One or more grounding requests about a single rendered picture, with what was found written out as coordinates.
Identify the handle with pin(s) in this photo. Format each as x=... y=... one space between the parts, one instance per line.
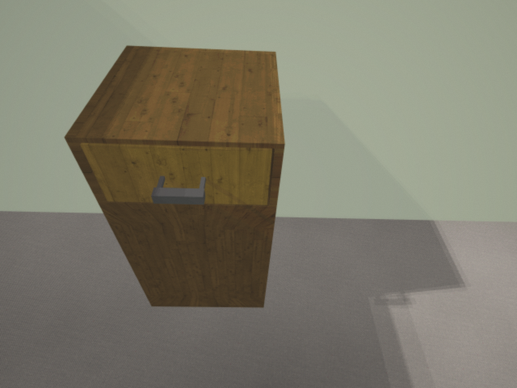
x=180 y=196

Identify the cabinet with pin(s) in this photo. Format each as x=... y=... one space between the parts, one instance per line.
x=210 y=255

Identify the drawer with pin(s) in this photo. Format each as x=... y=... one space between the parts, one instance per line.
x=128 y=173

